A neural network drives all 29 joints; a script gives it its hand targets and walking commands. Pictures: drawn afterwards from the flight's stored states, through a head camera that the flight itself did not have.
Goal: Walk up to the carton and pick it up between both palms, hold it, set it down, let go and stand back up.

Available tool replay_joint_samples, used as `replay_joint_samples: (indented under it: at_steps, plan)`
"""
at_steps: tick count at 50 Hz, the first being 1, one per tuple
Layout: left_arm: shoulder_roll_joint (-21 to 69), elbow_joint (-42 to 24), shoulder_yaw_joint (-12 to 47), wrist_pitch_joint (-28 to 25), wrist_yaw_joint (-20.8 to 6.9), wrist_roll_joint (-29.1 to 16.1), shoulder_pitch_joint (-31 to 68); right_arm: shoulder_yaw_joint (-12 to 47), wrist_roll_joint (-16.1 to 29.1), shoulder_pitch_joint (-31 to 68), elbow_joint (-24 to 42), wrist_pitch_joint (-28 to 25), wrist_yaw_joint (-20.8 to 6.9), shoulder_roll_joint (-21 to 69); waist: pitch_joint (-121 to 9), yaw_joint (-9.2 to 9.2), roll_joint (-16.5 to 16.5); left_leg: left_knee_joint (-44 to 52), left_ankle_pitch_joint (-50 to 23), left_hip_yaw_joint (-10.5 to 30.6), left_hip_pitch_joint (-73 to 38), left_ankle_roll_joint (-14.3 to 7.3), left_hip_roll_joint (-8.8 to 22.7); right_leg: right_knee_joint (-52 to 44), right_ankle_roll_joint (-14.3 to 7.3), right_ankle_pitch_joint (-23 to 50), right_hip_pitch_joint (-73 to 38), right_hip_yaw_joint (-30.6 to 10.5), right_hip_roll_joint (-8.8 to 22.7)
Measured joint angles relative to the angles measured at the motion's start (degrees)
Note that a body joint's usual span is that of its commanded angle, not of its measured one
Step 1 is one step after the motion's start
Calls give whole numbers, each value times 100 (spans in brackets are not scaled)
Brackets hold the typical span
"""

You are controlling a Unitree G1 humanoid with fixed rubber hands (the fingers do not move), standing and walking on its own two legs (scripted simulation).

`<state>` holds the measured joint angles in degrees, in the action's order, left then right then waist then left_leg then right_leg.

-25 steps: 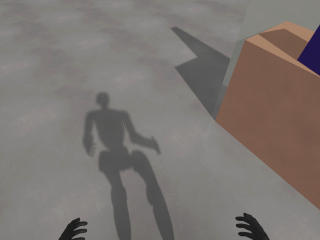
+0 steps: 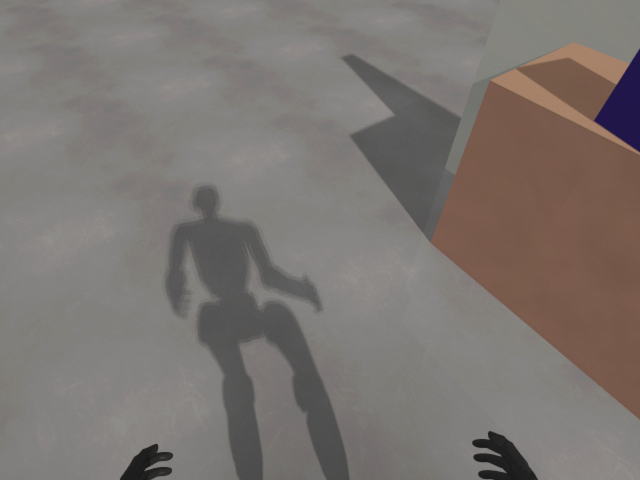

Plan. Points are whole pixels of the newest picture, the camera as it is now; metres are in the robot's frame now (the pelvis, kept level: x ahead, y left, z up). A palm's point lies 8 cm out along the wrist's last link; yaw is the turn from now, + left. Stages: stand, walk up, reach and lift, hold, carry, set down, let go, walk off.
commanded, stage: stand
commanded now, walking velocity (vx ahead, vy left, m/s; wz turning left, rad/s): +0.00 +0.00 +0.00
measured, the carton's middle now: out of the picture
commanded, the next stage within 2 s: walk up in 0.14 s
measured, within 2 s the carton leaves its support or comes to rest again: neither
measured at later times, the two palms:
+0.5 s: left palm out of the picture +0.11 +0.25 -0.09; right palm out of the picture +0.08 -0.29 -0.09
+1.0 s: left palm (259, 397) +0.24 +0.09 -0.09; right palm out of the picture +0.14 -0.44 -0.09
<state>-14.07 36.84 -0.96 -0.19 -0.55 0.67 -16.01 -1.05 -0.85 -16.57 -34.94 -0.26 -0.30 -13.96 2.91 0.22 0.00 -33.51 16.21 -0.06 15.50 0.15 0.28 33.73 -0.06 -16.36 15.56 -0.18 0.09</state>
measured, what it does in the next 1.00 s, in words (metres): steps to the right, turning right: right foot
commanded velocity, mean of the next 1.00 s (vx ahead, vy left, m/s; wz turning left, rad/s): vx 0.00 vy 0.00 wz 0.00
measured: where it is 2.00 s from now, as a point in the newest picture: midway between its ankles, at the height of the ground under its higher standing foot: (429, 372)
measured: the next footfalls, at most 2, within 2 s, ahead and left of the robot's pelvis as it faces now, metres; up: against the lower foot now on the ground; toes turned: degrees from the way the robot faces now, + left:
right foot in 0.72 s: +0.13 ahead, -0.28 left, +0.00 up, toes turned -24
left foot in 1.18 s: +0.43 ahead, -0.14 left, +0.00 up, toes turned -29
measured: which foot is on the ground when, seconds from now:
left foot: down 0.00-0.72, up 0.74-1.00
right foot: down 0.00-0.38, up 0.40-0.70, down 0.72-1.00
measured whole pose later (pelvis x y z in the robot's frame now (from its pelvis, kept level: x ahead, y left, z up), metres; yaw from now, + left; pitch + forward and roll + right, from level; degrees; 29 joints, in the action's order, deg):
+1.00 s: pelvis +0.13 -0.16 +0.01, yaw -26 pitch -3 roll +0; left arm -15.3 41.3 -2.1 -2.3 -0.7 2.2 -28.4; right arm -1.8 -2.6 -16.0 -34.1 -1.3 -3.6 -17.0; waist 3.3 3.4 3.3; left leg -57.9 15.3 -1.5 33.9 0.4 4.8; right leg 29.6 -3.3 -15.6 11.4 -2.2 -1.8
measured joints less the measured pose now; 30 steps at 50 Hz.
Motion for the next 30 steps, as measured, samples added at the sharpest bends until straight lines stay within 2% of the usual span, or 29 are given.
replay_joint_samples:
  at_steps: [18, 21, 23, 25, 27, 30]
  plan:
    - [-24, 79, 20, 4, 6, -3, -25, 20, 2, -50, -69, 5, 5, -22, -4, -2, -13, 66, -36, -19, -27, 1, 7, -59, 1, 40, -16, -20, -7]
    - [-84, 21, -67, 113, -192, 128, -262, -64, -294, 2, -15, -85, 34, -51, -52, 85, -44, -9, 132, -333, -84, -137, 97, 765, -69, -679, 391, -159, -51]
    - [-141, 41, -128, 267, -320, 282, -407, -134, -376, 38, -49, -184, 119, -120, -45, -1, 33, 9, 216, -517, -200, -221, 256, 1754, -2, -927, 849, 39, 22]
    - [-260, 19, -200, 337, -420, 341, -473, -195, -399, -1, -162, -273, 180, -181, -1, -104, 64, 140, 232, -629, -378, -271, 406, 2327, 63, -877, 1202, 121, 172]
    - [-391, -6, -295, 334, -505, 294, -500, -235, -407, -66, -318, -311, 205, -249, 37, -145, 48, 318, 225, -762, -600, -246, 552, 2475, 116, -683, 1451, 65, 345]
    - [-491, -10, -401, 288, -615, 174, -498, -307, -391, -133, -530, -317, 184, -402, 70, -176, 51, 490, 287, -987, -938, -197, 759, 2019, 113, -365, 1535, 4, 639]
